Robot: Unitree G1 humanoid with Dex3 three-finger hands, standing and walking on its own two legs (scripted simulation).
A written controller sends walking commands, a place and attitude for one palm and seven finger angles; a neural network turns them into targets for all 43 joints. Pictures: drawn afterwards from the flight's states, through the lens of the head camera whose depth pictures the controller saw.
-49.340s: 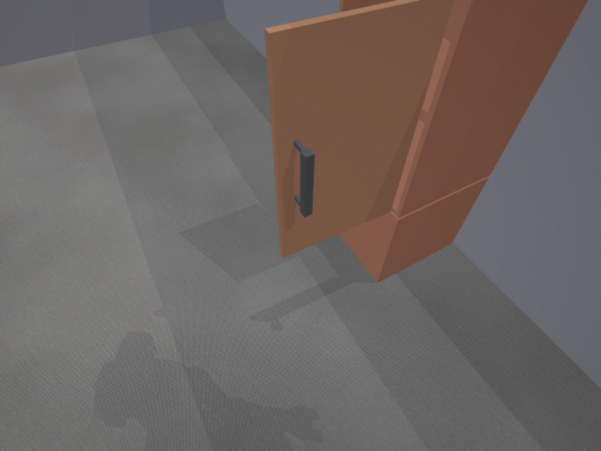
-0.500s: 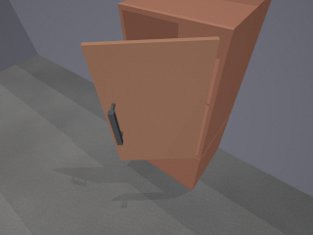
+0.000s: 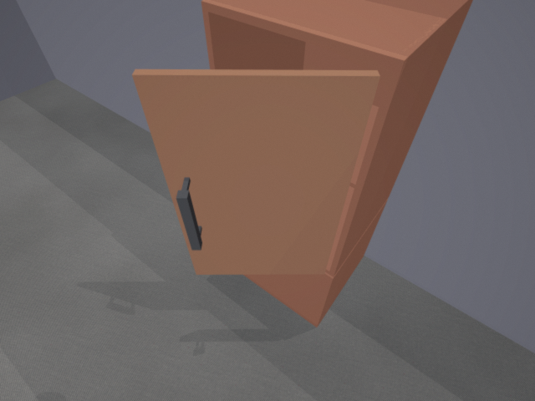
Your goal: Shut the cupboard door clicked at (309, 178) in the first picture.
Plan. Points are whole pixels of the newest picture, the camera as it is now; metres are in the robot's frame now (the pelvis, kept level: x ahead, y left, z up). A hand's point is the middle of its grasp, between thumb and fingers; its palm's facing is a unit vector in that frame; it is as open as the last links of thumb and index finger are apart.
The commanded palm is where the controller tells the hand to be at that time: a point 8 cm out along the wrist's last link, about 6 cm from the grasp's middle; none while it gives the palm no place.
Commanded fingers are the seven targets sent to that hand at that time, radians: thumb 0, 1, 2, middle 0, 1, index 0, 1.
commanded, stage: come to a stop and stand still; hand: left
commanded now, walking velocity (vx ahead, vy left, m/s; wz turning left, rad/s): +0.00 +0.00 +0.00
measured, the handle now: (192, 215) +0.47 +0.19 -0.05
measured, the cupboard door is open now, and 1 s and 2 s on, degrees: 38 38 38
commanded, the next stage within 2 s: look again from close up in 0.10 s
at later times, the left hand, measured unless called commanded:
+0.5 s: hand out of the picture +0.03 +0.22 -0.17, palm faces +0.00 -0.96 -0.27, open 7.3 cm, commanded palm none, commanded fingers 0.00 0.90 0.90 -0.20 -0.30 -0.20 -0.30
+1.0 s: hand (123, 359) +0.18 +0.23 -0.03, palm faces +0.28 -0.96 -0.09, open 7.1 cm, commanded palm +0.10 +0.27 -0.07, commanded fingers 0.00 0.90 0.90 -0.38 -0.50 -0.38 -0.50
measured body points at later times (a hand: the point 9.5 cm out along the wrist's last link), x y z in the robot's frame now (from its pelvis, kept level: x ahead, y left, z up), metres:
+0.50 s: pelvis +0.00 +0.01 +0.00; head +0.01 +0.01 +0.45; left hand +0.03 +0.27 -0.15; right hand +0.05 -0.24 -0.15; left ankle -0.01 +0.14 -0.74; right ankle -0.04 -0.09 -0.74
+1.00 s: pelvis -0.02 +0.01 -0.03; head -0.01 +0.00 +0.42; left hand +0.16 +0.28 -0.02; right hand +0.11 -0.24 -0.14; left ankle +0.00 +0.14 -0.74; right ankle -0.04 -0.08 -0.74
